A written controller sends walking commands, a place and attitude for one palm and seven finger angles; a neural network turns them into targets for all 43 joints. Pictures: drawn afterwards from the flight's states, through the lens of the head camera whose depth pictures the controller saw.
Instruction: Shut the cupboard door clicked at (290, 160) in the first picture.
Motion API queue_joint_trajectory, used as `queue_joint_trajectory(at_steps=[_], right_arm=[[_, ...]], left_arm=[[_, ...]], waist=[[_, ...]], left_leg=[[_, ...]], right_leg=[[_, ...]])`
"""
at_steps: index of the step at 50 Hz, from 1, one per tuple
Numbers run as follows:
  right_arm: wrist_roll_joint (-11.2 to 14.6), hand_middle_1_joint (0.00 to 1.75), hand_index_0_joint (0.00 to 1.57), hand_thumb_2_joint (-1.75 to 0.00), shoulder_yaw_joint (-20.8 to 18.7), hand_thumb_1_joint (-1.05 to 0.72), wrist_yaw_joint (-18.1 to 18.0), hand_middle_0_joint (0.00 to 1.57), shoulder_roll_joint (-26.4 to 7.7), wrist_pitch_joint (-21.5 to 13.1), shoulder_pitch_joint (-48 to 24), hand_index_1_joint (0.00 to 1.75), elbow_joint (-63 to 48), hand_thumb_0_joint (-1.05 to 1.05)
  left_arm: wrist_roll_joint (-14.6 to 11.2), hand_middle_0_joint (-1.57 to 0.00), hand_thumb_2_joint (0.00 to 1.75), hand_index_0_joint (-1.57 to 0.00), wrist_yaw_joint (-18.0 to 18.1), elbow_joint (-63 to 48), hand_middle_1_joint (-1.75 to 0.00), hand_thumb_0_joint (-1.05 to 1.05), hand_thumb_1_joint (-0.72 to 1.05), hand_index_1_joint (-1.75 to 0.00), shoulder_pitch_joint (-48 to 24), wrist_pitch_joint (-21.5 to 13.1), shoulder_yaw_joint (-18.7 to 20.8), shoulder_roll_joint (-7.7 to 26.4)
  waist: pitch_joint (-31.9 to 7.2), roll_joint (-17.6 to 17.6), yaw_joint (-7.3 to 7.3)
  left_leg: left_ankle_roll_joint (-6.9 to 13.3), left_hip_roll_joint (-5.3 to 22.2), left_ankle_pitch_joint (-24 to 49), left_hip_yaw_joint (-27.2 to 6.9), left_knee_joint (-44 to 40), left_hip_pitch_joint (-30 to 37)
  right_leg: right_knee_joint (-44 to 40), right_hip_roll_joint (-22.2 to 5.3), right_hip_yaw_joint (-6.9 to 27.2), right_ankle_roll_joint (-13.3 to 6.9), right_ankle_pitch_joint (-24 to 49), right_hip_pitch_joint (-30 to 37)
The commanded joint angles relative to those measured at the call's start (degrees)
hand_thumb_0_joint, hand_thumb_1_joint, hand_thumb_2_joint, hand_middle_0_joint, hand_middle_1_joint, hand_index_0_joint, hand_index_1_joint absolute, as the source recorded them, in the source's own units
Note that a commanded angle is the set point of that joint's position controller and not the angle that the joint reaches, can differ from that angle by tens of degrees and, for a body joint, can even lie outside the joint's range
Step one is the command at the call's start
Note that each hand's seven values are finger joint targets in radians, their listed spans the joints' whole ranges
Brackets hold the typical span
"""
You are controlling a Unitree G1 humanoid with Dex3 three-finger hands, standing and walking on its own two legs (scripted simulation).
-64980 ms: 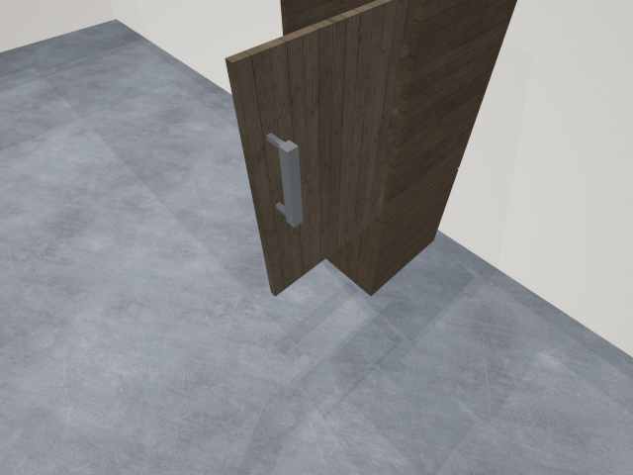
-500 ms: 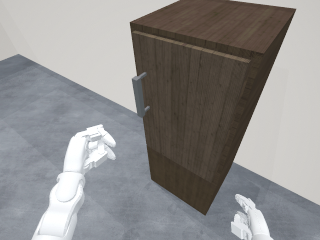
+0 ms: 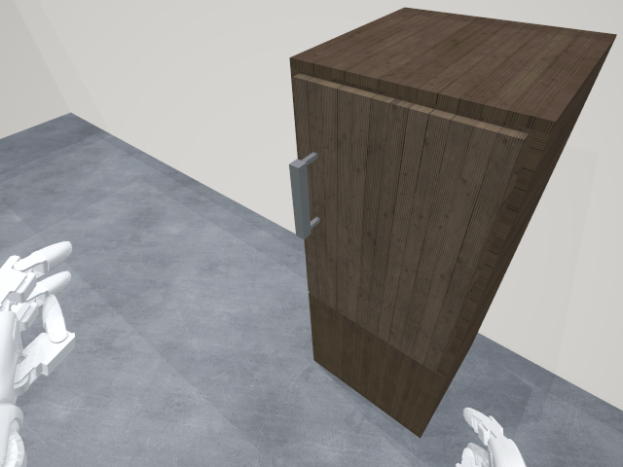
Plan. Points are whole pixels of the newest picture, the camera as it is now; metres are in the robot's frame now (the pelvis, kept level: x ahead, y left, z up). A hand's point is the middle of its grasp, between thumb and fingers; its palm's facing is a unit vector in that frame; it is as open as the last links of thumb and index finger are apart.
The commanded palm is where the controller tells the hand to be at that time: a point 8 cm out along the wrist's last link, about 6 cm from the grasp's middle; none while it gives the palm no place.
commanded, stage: draw the hand back to the body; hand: left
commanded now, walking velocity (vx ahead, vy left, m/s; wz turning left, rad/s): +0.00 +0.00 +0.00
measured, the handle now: (307, 196) +0.60 +0.09 +0.02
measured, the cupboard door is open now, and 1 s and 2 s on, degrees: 0 0 0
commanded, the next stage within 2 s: step back with the hand held close in 0.34 s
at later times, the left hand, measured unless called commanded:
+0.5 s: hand (79, 342) +0.18 +0.26 +0.16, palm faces +0.45 -0.80 -0.39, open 7.4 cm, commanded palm +0.13 +0.29 +0.17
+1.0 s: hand (39, 374) +0.15 +0.27 +0.16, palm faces +0.42 -0.77 -0.48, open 7.4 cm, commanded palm +0.09 +0.31 +0.17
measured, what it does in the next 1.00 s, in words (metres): shifts its weight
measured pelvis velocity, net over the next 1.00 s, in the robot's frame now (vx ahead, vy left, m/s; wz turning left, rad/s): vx -0.06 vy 0.01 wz -0.02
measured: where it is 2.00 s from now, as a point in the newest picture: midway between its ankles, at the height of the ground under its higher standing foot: outside the picture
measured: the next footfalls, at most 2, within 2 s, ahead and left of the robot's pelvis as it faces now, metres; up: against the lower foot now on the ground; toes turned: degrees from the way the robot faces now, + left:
right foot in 2.00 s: -0.28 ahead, -0.15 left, +0.00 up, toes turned +2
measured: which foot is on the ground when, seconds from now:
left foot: down 0.00-1.00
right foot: down 0.00-1.00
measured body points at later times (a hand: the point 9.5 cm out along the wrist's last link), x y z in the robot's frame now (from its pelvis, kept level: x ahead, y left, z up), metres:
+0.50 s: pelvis -0.01 -0.01 +0.00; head -0.03 -0.03 +0.45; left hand +0.15 +0.30 +0.18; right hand +0.17 -0.23 -0.09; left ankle -0.03 +0.07 -0.74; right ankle -0.01 -0.12 -0.74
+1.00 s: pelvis -0.06 +0.01 -0.02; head -0.06 +0.01 +0.43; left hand +0.12 +0.31 +0.18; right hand +0.11 -0.24 -0.09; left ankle -0.03 +0.07 -0.74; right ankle -0.01 -0.12 -0.74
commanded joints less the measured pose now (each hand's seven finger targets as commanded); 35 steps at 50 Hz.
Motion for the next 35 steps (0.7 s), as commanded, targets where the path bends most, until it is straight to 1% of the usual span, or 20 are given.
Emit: queue_joint_trajectory(at_steps=[1, 2, 4, 8, 10, 11, 12, 15, 16, 17, 20, 23, 24, 25, 26, 27, 29, 31, 33, 35], right_arm=[[0.16, 0.3, 0.2, -0.9, -2.61, -0.9, -0.72, 0.2, -6.56, -4.89, -8.42, 0.3, -9.04, 0.0], [0.23, 0.3, 0.2, -0.9, -2.63, -0.9, -0.76, 0.2, -6.64, -4.96, -8.06, 0.3, -8.97, 0.0], [0.23, 0.3, 0.2, -0.9, -2.79, -0.9, -1.03, 0.2, -6.94, -5.23, -8.23, 0.3, -8.96, 0.0], [0.0, 0.3, 0.2, -0.9, -2.62, -0.9, -1.49, 0.2, -6.53, -5.88, -8.66, 0.3, -8.94, 0.0], [-0.02, 0.3, 0.2, -0.9, -2.46, -0.9, -1.44, 0.2, -6.24, -6.07, -8.9, 0.3, -8.9, 0.0], [-0.07, 0.3, 0.2, -0.9, -2.43, -0.9, -1.51, 0.2, -6.4, -6.18, -9.07, 0.3, -8.66, 0.0], [-0.07, 0.3, 0.2, -0.9, -2.24, -0.9, -1.49, 0.2, -5.93, -6.29, -9.1, 0.3, -8.86, 0.0], [0.01, 0.3, 0.2, -0.9, -2.23, -0.9, -1.29, 0.2, -5.8, -6.34, -8.97, 0.3, -8.77, 0.0], [-0.16, 0.3, 0.2, -0.9, -2.34, -0.9, -1.38, 0.2, -6.03, -6.43, -8.78, 0.3, -8.6, 0.0], [-0.13, 0.3, 0.2, -0.9, -2.29, -0.9, -1.34, 0.2, -5.83, -6.4, -8.85, 0.3, -8.89, 0.0], [-0.02, 0.3, 0.2, -0.9, -2.44, -0.9, -1.23, 0.2, -5.88, -6.01, -8.64, 0.3, -8.85, 0.0], [-0.1, 0.3, 0.2, -0.9, -2.58, -0.9, -1.38, 0.2, -5.92, -5.89, -8.71, 0.3, -8.81, 0.0], [0.35, 0.3, 0.2, -0.9, -3.42, -0.9, -1.26, 0.2, -8.3, -4.86, -7.64, 0.3, -10.88, 0.0], [0.19, 0.3, 0.2, -0.9, -3.43, -0.9, -1.48, 0.2, -7.27, -4.36, -7.04, 0.3, -9.99, 0.0], [0.01, 0.3, 0.2, -0.9, -3.62, -0.9, -1.36, 0.2, -7.44, -3.98, -7.2, 0.3, -10.03, 0.0], [0.0, 0.3, 0.2, -0.9, -3.55, -0.9, -1.22, 0.2, -7.22, -3.66, -7.16, 0.3, -10.01, 0.0], [0.1, 0.3, 0.2, -0.9, -3.99, -0.9, -1.17, 0.2, -7.7, -3.0, -6.45, 0.3, -10.21, 0.0], [0.23, 0.3, 0.2, -0.9, -4.31, -0.9, -1.39, 0.2, -7.94, -2.34, -6.59, 0.3, -10.46, 0.0], [0.4, 0.3, 0.2, -0.9, -4.53, -0.9, -1.62, 0.2, -8.06, -1.58, -6.32, 0.3, -11.25, 0.0], [0.57, 0.3, 0.2, -0.9, -4.65, -0.9, -1.95, 0.2, -8.05, -0.78, -6.31, 0.3, -12.01, 0.0]], left_arm=[[0.34, -0.2, 0.9, -0.2, 0.83, -10.95, -0.3, 0.0, 0.9, -0.3, -6.5, -4.25, 4.3, 7.5], [0.39, -0.2, 0.9, -0.2, 0.99, -10.39, -0.3, 0.0, 0.9, -0.3, -7.1, -4.19, 3.62, 7.11], [0.71, -0.2, 0.9, -0.2, 1.33, -10.61, -0.3, 0.0, 0.9, -0.3, -9.08, -4.46, 3.89, 7.95], [0.66, -0.2, 0.9, -0.2, 1.66, -11.69, -0.3, 0.0, 0.9, -0.3, -8.74, -5.14, 5.68, 9.6], [0.65, -0.2, 0.9, -0.2, 1.71, -12.4, -0.3, 0.0, 0.9, -0.3, -8.4, -5.45, 6.25, 9.96], [0.69, -0.2, 0.9, -0.2, 1.72, -12.62, -0.3, 0.0, 0.9, -0.3, -8.15, -5.41, 7.26, 11.17], [0.59, -0.2, 0.9, -0.2, 1.65, -12.92, -0.3, 0.0, 0.9, -0.3, -8.18, -5.45, 6.76, 10.33], [0.54, -0.2, 0.9, -0.2, 1.52, -12.8, -0.3, 0.0, 0.9, -0.3, -7.33, -5.46, 6.75, 10.0], [0.53, -0.2, 0.9, -0.2, 1.5, -12.2, -0.3, 0.0, 0.9, -0.3, -6.59, -5.37, 7.5, 10.54], [0.32, -0.2, 0.9, -0.2, 1.35, -12.36, -0.3, 0.0, 0.9, -0.3, -6.5, -5.26, 6.61, 9.49], [0.23, -0.2, 0.9, -0.2, 1.17, -10.84, -0.3, 0.0, 0.9, -0.3, -5.96, -5.01, 6.24, 8.89], [0.27, -0.2, 0.9, -0.2, 1.12, -11.05, -0.3, 0.0, 0.9, -0.3, -6.06, -5.02, 6.4, 9.2], [0.33, -0.2, 0.9, -0.2, 1.65, -13.96, -0.3, 0.0, 0.9, -0.3, -11.69, -7.23, 13.17, 16.27], [0.26, -0.2, 0.9, -0.2, 1.33, -10.08, -0.3, 0.0, 0.9, -0.3, -6.23, -7.64, 9.77, 11.93], [0.36, -0.2, 0.9, -0.2, 1.25, -10.61, -0.3, 0.0, 0.9, -0.3, -5.12, -8.23, 9.78, 12.01], [0.44, -0.2, 0.9, -0.2, 1.19, -10.92, -0.3, 0.0, 0.9, -0.3, -3.69, -8.7, 8.33, 10.63], [0.37, -0.2, 0.9, -0.2, 1.67, -11.84, -0.3, 0.0, 0.9, -0.3, -1.76, -9.14, 8.5, 10.98], [0.27, -0.2, 0.9, -0.2, 2.13, -12.74, -0.3, 0.0, 0.9, -0.3, -0.26, -9.19, 9.51, 12.06], [0.19, -0.2, 0.9, -0.2, 2.47, -13.83, -0.3, 0.0, 0.9, -0.3, 0.76, -9.03, 10.32, 12.88], [0.14, -0.2, 0.9, -0.2, 2.83, -14.87, -0.3, 0.0, 0.9, -0.3, 1.58, -8.86, 11.17, 13.68]], waist=[[-0.33, -1.24, -1.13], [0.21, -0.9, -1.3], [0.47, -2.32, -1.24], [-1.69, -1.85, -0.45], [-1.73, -0.16, -0.22], [-1.61, 0.76, -0.01], [-1.59, 1.62, -0.07], [-0.79, 1.59, -0.18], [-0.77, 0.8, -0.03], [-0.97, 0.88, -0.19], [0.71, -1.18, -0.41], [-0.8, -1.26, -0.36], [0.35, -0.33, -2.39], [-0.26, -3.73, -2.74], [-0.86, -4.02, -2.75], [-2.95, -4.18, -3.07], [-5.57, -3.02, -3.31], [-7.53, -2.1, -3.31], [-9.15, -2.97, -3.36], [-10.01, -3.21, -3.35]], left_leg=[[-4.05, 4.64, 15.83, -2.85, -4.49, -3.81], [-4.07, 4.66, 14.31, -3.06, -4.87, -3.89], [-3.71, 4.49, 10.77, -3.48, -5.44, -4.3], [-3.24, 3.98, 9.0, -3.05, -5.62, -4.71], [-3.28, 3.73, 9.24, -2.85, -5.5, -5.14], [-3.28, 3.74, 9.49, -2.73, -5.28, -5.4], [-3.33, 3.64, 9.73, -2.53, -5.3, -5.45], [-3.67, 3.91, 10.21, -2.71, -5.44, -5.32], [-3.63, 3.93, 11.06, -2.64, -5.25, -5.62], [-3.5, 3.89, 11.43, -2.24, -5.1, -5.21], [-3.27, 3.98, 10.3, -1.92, -5.18, -5.67], [-2.97, 3.9, 11.55, -1.52, -4.71, -4.73], [-1.08, 5.51, 5.05, -3.49, -2.58, -11.02], [-1.07, 5.04, 4.69, -3.85, -0.53, -10.03], [-1.25, 4.89, 6.44, -4.12, 1.05, -9.89], [-1.57, 5.03, 7.83, -3.97, 2.44, -9.22], [-2.01, 5.37, 11.35, -4.18, 3.8, -9.31], [-2.42, 6.11, 17.11, -4.6, 4.24, -9.71], [-2.88, 6.89, 22.02, -4.85, 4.65, -9.94], [-3.02, 7.58, 24.68, -5.23, 4.4, -10.7]], right_leg=[[-2.25, 0.05, 0.41, -0.87, 8.12, 0.24], [-2.19, -0.08, 0.43, -0.87, 6.77, -0.12], [-2.21, 0.09, 0.45, -0.89, 4.79, -0.48], [-2.21, -0.12, 0.71, -1.06, 4.21, 1.77], [-2.25, -0.12, 0.89, -1.24, 4.62, 2.43], [-2.55, -0.06, 1.07, -1.3, 5.02, 2.84], [-2.41, -0.26, 1.1, -1.31, 5.23, 2.98], [-2.4, 0.09, 0.91, -1.34, 5.41, 2.42], [-2.63, 0.19, 0.97, -1.39, 6.22, 2.76], [-2.54, -0.07, 1.11, -1.28, 6.69, 2.75], [-3.02, 0.09, 1.1, -1.09, 5.63, 1.51], [-2.96, -0.06, 1.36, -1.0, 6.95, 1.87], [-4.12, -3.22, 6.94, -1.34, 7.76, 0.13], [-4.79, -5.32, 8.04, -2.05, 7.26, -2.08], [-4.57, -6.38, 8.89, -2.79, 9.55, -2.84], [-3.5, -7.49, 9.22, -3.26, 11.11, -2.96], [-1.04, -8.36, 9.17, -3.85, 14.61, -2.62], [2.02, -8.17, 8.15, -3.7, 20.15, -1.58], [5.05, -7.67, 7.77, -3.28, 23.67, -1.17], [7.23, -6.82, 7.03, -2.6, 24.44, -1.17]])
